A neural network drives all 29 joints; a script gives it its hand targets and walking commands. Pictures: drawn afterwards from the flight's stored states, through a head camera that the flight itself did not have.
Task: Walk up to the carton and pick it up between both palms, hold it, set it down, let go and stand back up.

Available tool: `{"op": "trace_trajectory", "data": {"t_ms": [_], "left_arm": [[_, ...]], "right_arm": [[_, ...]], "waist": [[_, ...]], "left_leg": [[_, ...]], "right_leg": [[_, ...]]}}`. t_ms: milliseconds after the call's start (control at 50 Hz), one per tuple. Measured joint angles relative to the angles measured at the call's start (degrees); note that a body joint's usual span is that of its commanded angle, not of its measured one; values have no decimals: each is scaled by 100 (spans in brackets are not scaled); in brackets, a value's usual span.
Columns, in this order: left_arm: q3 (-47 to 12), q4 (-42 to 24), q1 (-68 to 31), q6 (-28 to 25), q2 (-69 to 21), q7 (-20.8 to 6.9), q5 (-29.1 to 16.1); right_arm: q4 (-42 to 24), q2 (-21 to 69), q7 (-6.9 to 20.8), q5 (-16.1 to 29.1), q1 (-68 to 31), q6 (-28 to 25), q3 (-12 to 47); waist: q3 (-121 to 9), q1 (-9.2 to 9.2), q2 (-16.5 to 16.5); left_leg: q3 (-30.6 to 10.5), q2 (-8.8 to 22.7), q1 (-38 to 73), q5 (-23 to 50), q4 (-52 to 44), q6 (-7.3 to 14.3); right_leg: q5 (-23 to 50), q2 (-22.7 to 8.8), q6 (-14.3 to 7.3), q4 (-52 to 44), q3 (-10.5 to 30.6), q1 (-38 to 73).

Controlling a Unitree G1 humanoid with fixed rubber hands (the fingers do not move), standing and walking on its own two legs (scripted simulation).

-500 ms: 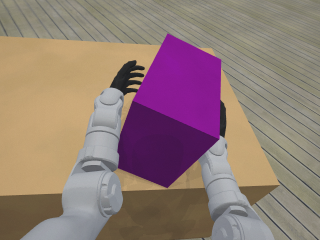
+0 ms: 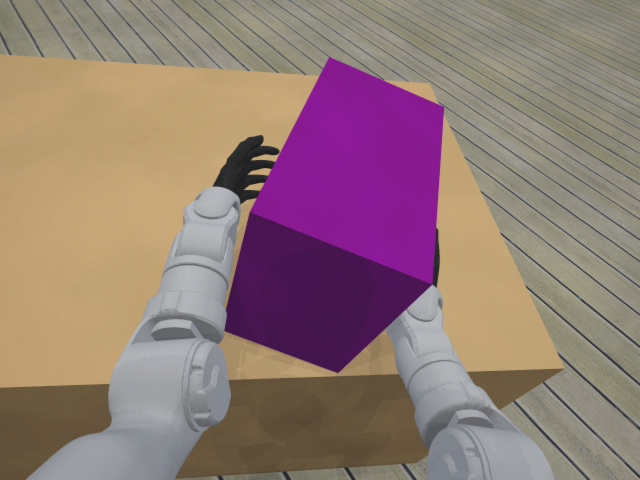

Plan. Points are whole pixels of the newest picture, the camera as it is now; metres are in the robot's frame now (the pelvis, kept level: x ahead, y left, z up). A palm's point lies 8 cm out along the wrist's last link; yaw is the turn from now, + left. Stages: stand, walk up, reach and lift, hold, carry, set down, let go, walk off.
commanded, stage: set down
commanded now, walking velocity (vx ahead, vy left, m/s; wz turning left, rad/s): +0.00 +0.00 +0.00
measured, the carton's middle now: (333, 217) +0.42 -0.05 +0.09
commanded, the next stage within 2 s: none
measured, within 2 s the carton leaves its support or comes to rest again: rests again in 0.24 s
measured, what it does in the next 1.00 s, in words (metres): shifts its weight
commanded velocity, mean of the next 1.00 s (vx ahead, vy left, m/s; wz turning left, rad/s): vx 0.00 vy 0.00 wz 0.00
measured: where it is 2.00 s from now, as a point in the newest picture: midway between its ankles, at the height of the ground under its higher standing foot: outside the picture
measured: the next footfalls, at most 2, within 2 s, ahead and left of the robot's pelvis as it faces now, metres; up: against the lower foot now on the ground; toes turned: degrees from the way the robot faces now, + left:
none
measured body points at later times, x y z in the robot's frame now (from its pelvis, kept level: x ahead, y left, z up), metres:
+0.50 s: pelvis -0.01 +0.00 +0.00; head +0.10 +0.05 +0.43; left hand +0.48 +0.07 +0.05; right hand +0.35 -0.19 +0.03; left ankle -0.06 +0.11 -0.74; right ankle -0.01 -0.16 -0.74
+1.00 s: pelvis -0.05 -0.01 +0.00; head +0.00 +0.04 +0.44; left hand +0.45 +0.09 +0.13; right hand +0.35 -0.24 +0.13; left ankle -0.06 +0.11 -0.74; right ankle -0.01 -0.16 -0.75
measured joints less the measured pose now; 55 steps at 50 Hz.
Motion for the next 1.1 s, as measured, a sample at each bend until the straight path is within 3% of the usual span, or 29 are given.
{"op": "trace_trajectory", "data": {"t_ms": [380,680,820,980,1100], "left_arm": [[-486,36,50,-468,30,431,-232],[-1135,38,72,-451,413,678,-1104],[-1582,-2,70,-235,591,838,-1723],[-1834,105,-219,69,1222,840,-2485],[-2159,760,-917,118,1630,833,-3033]], "right_arm": [[205,-353,-58,438,-15,-775,326],[69,-1018,-52,1304,70,-804,965],[-336,-1270,56,1820,18,-153,1085],[-456,-1611,58,2056,-943,1390,1091],[-548,-1592,-45,2025,-1638,2405,1000]], "waist": [[-190,-3,95],[-747,-109,196],[-1094,-109,196],[-1190,-112,181],[-1190,-303,212]], "left_leg": [[-49,-1,-1078,118,108,0],[4,-1,-2182,365,197,0],[28,0,-2187,423,200,0],[140,0,-2049,526,200,0],[12,2,-2014,631,200,0]], "right_leg": [[198,0,0,-1,-81,-1009],[699,0,0,0,-44,-2100],[735,0,-42,-1,-37,-2109],[688,-8,-49,-1,50,-2000],[683,0,-103,86,-76,-1954]]}}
